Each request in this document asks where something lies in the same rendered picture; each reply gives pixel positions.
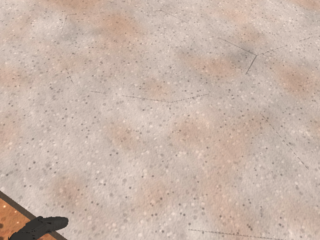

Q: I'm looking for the robot left hand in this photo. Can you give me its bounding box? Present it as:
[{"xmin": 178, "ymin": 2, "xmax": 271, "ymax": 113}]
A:
[{"xmin": 8, "ymin": 216, "xmax": 69, "ymax": 240}]

